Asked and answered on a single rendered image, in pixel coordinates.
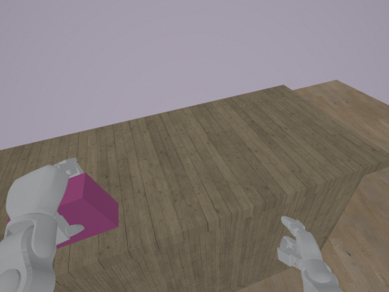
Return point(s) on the left robot hand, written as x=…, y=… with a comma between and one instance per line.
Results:
x=41, y=191

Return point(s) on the table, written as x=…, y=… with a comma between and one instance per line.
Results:
x=201, y=191

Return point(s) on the sponge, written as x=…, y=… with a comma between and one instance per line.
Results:
x=86, y=203

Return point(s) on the right robot forearm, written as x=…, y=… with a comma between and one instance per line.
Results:
x=317, y=277

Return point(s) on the left robot forearm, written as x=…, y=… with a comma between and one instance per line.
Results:
x=26, y=254

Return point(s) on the right robot hand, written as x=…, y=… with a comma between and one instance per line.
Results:
x=294, y=252

